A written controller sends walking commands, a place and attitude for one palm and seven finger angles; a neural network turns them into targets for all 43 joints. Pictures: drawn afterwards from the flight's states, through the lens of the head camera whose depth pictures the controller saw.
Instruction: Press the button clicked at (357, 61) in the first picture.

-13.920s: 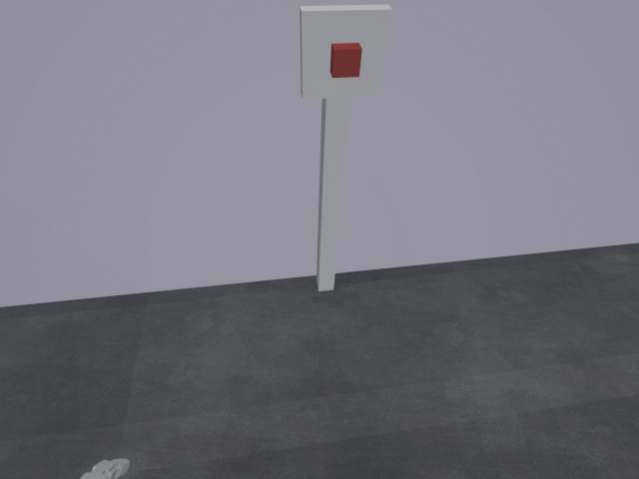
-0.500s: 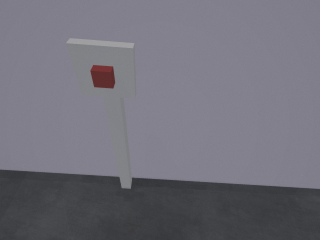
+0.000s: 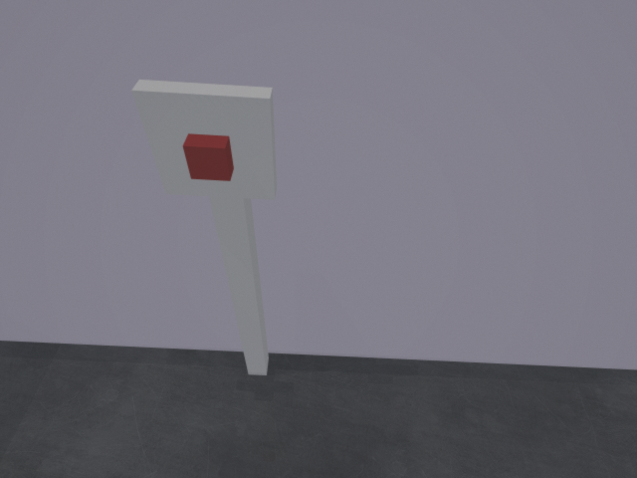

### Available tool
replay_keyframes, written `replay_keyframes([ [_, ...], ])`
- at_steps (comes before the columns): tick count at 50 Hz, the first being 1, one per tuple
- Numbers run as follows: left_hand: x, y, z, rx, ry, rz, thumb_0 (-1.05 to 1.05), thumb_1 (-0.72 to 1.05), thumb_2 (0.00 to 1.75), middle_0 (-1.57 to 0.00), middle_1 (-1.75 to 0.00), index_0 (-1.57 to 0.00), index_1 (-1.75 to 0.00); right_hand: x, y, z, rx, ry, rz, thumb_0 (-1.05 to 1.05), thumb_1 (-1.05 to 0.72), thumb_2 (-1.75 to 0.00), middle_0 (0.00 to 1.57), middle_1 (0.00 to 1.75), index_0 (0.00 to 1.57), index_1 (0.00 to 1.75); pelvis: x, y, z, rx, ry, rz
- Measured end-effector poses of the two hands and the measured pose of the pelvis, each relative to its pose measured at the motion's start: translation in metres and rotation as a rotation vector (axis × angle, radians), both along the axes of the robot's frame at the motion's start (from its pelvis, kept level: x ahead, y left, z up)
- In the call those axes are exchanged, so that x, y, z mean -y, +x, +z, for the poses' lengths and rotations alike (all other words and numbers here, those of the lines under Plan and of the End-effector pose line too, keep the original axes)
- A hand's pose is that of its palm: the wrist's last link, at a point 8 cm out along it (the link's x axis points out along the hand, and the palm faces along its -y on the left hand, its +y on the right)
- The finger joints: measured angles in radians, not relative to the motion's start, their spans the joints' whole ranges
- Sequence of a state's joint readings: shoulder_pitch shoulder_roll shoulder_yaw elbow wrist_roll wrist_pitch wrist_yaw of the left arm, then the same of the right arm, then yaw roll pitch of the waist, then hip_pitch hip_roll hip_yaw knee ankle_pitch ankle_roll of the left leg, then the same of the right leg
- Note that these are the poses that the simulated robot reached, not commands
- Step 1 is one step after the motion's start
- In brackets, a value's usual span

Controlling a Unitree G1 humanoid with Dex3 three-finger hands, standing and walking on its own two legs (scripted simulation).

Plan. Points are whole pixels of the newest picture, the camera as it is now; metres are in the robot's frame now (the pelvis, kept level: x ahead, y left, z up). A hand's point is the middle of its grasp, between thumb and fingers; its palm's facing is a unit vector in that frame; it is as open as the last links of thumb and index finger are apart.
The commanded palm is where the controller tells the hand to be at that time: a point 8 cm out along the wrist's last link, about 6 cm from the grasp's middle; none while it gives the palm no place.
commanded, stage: look again from close up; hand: left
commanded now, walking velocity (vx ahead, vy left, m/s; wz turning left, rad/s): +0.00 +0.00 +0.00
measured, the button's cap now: (210, 156) +0.51 +0.20 +0.13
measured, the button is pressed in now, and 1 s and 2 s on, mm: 0 0 0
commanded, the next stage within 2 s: raise the hand and make a fist in 0.52 s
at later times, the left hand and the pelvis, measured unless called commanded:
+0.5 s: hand out of the picture +0.00 +0.15 -0.18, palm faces +0.01 -0.99 -0.16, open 7.4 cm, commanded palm none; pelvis +0.01 -0.01 +0.00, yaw -1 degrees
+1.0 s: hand (227, 425) +0.19 +0.12 -0.02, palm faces -0.02 -1.00 +0.05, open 5.7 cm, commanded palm +0.13 +0.21 -0.02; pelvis -0.01 -0.03 -0.05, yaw +0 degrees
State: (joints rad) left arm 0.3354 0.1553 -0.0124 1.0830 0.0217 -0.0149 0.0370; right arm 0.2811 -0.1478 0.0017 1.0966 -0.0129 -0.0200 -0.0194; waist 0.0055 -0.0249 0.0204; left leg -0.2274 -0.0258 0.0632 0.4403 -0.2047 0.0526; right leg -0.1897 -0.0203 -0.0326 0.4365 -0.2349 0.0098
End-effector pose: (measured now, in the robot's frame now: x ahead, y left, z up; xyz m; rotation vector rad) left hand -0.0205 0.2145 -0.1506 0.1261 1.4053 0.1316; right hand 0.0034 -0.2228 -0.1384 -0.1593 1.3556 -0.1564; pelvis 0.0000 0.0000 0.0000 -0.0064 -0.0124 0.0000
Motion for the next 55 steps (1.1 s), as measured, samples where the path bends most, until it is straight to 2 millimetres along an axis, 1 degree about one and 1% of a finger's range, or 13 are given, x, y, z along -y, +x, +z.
replay_keyframes([
  [18,0.006,0.017,0.002,0.008,0.0,-0.014,0.0,0.9,0.9,-0.2,-0.3,-0.19,-0.29,0.004,0.007,-0.001,-0.012,0.006,-0.008,0.01,-0.92,-0.9,0.2,0.3,0.2,0.3,0.005,0.01,0.001,0.003,0.004,-0.009],
  [32,0.012,0.021,0.001,0.017,0.004,-0.017,0.0,0.9,0.9,-0.2,-0.3,-0.2,-0.29,0.008,0.007,-0.002,-0.015,0.008,-0.013,0.01,-0.92,-0.9,0.2,0.3,0.2,0.3,0.01,0.013,0.001,0.005,-0.001,-0.011],
  [33,0.01,0.029,0.006,0.063,0.004,0.031,0.01,0.91,0.9,-0.2,-0.3,-0.2,-0.3,0.01,0.01,0.0,0.014,0.0,-0.015,0.01,-0.92,-0.9,0.2,0.3,0.2,0.3,0.01,0.012,0.0,0.007,-0.003,-0.008],
  [36,-0.014,0.084,0.052,0.431,0.119,0.091,0.04,0.95,0.89,-0.22,-0.31,-0.22,-0.31,0.02,0.034,0.008,0.221,-0.043,-0.004,0.02,-0.92,-0.9,0.2,0.3,0.2,0.3,0.011,0.01,-0.004,0.005,0.01,-0.003],
  [38,-0.02,0.126,0.091,0.678,0.153,0.107,0.04,0.96,0.89,-0.24,-0.34,-0.23,-0.33,0.027,0.056,0.013,0.353,-0.052,0.003,0.02,-0.92,-0.9,0.2,0.3,0.2,0.3,0.011,0.008,-0.007,0.003,0.012,0.017],
  [41,-0.011,0.183,0.149,1.045,0.139,0.056,0.03,0.95,0.9,-0.28,-0.39,-0.28,-0.39,0.037,0.097,0.022,0.544,-0.064,0.038,0.02,-0.92,-0.9,0.2,0.3,0.2,0.3,0.011,0.003,-0.013,-0.021,0.009,0.032],
  [42,-0.005,0.197,0.162,1.153,0.113,0.033,0.03,0.94,0.9,-0.3,-0.41,-0.29,-0.41,0.04,0.11,0.026,0.602,-0.068,0.049,0.02,-0.92,-0.9,0.2,0.3,0.2,0.3,0.012,0.001,-0.017,-0.039,0.009,0.03],
  [44,0.011,0.215,0.176,1.329,0.023,-0.012,0.02,0.94,0.9,-0.34,-0.45,-0.33,-0.45,0.045,0.135,0.035,0.702,-0.073,0.072,0.02,-0.91,-0.9,0.2,0.3,0.2,0.3,0.016,-0.003,-0.025,-0.08,0.013,0.018],
  [46,0.026,0.217,0.173,1.431,-0.082,-0.065,0.01,0.93,0.9,-0.38,-0.5,-0.38,-0.5,0.05,0.156,0.045,0.775,-0.076,0.099,0.02,-0.91,-0.9,0.2,0.3,0.2,0.3,0.022,-0.005,-0.034,-0.109,0.017,0.006],
  [49,0.037,0.198,0.141,1.394,-0.172,-0.115,0.01,0.92,0.9,-0.46,-0.59,-0.46,-0.59,0.056,0.183,0.058,0.842,-0.095,0.147,0.02,-0.91,-0.9,0.2,0.3,0.2,0.3,0.031,-0.006,-0.047,-0.135,0.02,0.002],
  [52,0.03,0.164,0.106,1.235,-0.156,-0.066,0.01,0.91,0.89,-0.55,-0.67,-0.54,-0.67,0.06,0.205,0.065,0.869,-0.118,0.194,0.02,-0.91,-0.9,0.2,0.3,0.2,0.3,0.039,-0.004,-0.056,-0.15,0.015,0.01],
  [54,0.017,0.141,0.1,1.179,-0.084,-0.009,0.01,0.9,0.89,-0.6,-0.73,-0.6,-0.73,0.059,0.216,0.065,0.878,-0.122,0.219,0.02,-0.91,-0.9,0.2,0.3,0.2,0.3,0.042,-0.003,-0.06,-0.158,0.003,0.021],
  [55,0.01,0.132,0.103,1.182,-0.036,0.013,0.01,0.9,0.89,-0.63,-0.76,-0.63,-0.76,0.057,0.221,0.063,0.88,-0.12,0.233,0.02,-0.91,-0.9,0.2,0.3,0.2,0.3,0.044,-0.002,-0.062,-0.162,-0.004,0.027],
])
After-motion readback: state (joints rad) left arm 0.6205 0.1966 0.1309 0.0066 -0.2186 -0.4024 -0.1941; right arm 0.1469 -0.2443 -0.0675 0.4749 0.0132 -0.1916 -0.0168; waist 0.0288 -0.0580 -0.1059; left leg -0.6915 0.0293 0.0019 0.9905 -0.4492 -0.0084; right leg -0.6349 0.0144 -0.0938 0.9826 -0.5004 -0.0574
